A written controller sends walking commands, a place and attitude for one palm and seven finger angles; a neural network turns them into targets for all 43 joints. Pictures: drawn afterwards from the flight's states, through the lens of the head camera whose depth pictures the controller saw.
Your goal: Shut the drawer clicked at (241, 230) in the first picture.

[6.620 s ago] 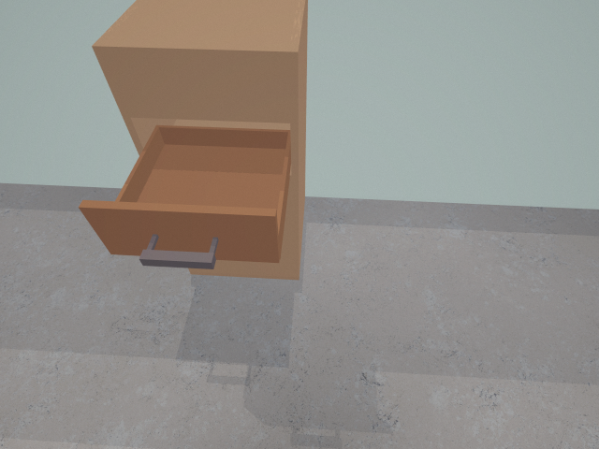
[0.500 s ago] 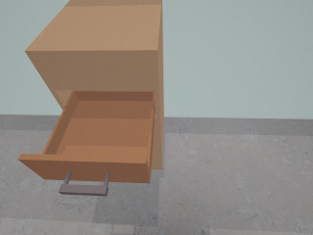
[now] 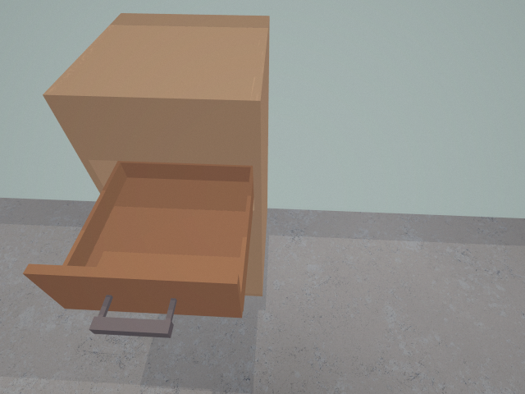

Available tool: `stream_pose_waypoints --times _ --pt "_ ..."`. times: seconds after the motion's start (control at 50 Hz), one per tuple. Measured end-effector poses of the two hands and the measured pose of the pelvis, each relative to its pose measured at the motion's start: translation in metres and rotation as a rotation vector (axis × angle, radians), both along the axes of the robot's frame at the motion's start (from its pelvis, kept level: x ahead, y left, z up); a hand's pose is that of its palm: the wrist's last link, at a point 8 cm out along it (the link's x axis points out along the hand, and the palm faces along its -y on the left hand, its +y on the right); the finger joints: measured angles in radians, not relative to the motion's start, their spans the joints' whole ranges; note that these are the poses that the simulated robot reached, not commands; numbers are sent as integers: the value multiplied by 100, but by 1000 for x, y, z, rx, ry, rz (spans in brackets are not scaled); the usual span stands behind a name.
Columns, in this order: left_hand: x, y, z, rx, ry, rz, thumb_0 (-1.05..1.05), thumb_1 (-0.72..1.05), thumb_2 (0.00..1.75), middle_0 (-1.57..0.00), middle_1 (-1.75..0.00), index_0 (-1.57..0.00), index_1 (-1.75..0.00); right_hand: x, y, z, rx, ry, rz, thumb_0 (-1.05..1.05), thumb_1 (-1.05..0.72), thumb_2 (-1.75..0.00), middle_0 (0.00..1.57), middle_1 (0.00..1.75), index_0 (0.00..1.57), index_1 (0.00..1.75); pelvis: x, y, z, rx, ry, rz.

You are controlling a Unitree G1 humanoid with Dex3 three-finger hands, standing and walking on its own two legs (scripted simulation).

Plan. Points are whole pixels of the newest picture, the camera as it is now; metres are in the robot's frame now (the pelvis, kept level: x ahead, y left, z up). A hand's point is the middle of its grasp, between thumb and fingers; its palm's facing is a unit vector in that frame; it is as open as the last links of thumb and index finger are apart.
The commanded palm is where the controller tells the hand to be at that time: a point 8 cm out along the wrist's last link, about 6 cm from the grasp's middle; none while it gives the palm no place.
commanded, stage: come to a stop and stand still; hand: left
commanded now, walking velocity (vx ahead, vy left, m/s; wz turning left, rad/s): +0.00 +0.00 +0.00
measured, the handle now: (136, 314) +0.28 +0.26 -0.13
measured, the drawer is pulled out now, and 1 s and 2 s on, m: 0.30 0.30 0.30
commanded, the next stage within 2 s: look again from close up in 0.36 s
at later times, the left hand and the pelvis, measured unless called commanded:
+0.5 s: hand out of the picture -0.03 +0.16 -0.18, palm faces +0.03 -0.99 -0.16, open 7.4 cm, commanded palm none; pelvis -0.01 +0.00 +0.00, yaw +1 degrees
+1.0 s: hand out of the picture -0.02 +0.15 -0.18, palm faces +0.04 -0.99 -0.16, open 7.4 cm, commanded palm none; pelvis +0.00 +0.00 +0.00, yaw +1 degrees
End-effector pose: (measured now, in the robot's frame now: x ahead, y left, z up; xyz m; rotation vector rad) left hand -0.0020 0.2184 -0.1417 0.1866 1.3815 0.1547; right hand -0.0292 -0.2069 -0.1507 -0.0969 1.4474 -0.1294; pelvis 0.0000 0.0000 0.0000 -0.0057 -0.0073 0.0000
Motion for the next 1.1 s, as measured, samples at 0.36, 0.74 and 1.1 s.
stream_pose_waypoints --times 0.36,0.74,1.1 --pt "-34 -12 -7 -59 26 39 0 91 90 -20 -30 -20 -30 8 2 -1 -6 -45 59 1 -91 -90 20 30 20 30 -12 4 -3 6 -14 18" --pt "-26 -11 -6 -56 30 42 0 91 90 -20 -30 -20 -30 -1 10 1 4 4 35 0 -91 -90 20 30 20 30 -4 4 0 8 -16 11" --pt "-5 6 20 24 -122 99 6 97 90 -21 -31 -21 -31 16 -5 7 -38 -143 37 3 -93 -89 20 30 20 30 -4 1 -3 13 -2 17"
